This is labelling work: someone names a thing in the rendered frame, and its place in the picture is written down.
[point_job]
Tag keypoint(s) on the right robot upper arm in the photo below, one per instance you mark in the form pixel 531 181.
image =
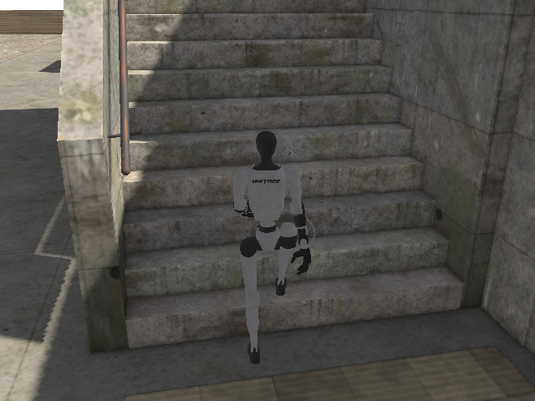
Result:
pixel 293 177

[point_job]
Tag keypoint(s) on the robot left forearm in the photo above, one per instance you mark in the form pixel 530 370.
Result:
pixel 243 212

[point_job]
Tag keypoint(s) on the robot right hand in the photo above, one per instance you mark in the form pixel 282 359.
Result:
pixel 306 259

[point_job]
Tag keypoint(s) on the left robot upper arm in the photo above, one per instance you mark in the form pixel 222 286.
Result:
pixel 239 188

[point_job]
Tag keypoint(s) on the robot right forearm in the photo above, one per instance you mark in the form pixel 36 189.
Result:
pixel 301 229

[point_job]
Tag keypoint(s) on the robot torso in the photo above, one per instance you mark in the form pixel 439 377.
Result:
pixel 266 191

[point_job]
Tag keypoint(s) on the robot left foot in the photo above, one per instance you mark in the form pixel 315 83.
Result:
pixel 254 356

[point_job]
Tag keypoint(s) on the robot left hand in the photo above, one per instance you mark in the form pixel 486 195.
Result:
pixel 248 214

